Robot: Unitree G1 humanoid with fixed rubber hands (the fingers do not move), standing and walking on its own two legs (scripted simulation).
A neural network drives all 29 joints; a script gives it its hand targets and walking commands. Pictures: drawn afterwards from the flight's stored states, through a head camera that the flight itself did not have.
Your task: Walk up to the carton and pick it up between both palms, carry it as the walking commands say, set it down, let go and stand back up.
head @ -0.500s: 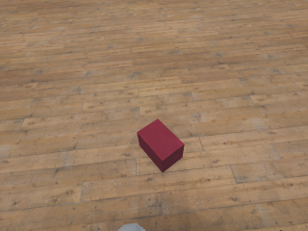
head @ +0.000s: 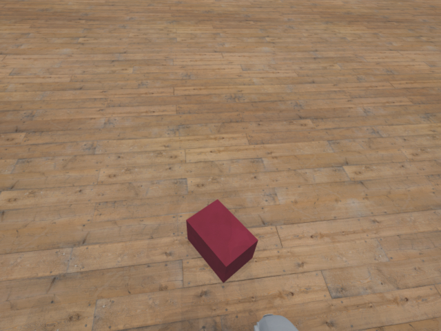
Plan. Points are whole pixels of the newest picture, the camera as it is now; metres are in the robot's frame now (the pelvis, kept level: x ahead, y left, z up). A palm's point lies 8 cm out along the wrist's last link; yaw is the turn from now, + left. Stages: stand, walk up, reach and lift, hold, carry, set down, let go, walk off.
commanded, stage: walk up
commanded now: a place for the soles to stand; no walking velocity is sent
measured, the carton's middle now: (220, 239) +0.63 -0.01 -0.68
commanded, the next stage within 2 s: none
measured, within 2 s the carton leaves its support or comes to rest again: neither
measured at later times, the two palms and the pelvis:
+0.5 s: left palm (115, 313) +0.18 +0.22 -0.10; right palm out of the picture +0.15 -0.40 -0.10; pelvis +0.11 -0.08 +0.00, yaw -1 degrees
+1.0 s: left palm (116, 310) +0.20 +0.23 -0.14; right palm (408, 293) +0.22 -0.37 -0.10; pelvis +0.14 -0.07 -0.01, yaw +0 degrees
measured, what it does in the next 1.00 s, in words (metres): walks ahead: right foot, then left foot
